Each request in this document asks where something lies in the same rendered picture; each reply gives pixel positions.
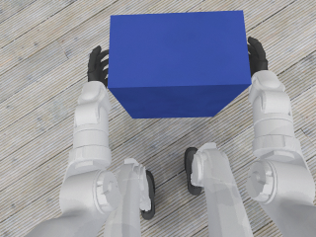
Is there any right robot upper arm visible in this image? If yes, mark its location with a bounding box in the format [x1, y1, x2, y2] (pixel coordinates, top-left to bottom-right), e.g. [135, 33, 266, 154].
[245, 159, 316, 237]

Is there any left robot upper arm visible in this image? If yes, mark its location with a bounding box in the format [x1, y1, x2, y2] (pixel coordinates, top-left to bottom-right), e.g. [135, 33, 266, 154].
[25, 169, 121, 237]

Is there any right robot foot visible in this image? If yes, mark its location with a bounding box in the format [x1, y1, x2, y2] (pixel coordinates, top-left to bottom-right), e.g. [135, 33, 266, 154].
[184, 147, 202, 196]

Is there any robot right hand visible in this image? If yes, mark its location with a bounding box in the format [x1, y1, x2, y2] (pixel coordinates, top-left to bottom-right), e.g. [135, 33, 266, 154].
[247, 37, 269, 78]

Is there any robot right forearm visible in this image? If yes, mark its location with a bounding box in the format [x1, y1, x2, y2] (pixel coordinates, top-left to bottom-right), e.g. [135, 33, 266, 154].
[248, 70, 316, 198]

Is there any left robot thigh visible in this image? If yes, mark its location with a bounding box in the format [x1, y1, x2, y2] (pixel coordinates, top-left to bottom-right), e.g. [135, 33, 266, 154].
[103, 163, 147, 237]

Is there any robot left hand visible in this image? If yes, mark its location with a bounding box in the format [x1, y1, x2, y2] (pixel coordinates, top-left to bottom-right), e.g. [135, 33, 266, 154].
[87, 45, 110, 89]

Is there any carton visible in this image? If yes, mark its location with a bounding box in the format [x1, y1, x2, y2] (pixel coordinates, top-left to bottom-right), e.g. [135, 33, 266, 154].
[108, 10, 252, 119]

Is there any robot left forearm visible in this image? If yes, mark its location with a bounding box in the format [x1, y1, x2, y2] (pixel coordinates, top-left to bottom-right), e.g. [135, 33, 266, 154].
[59, 81, 112, 209]

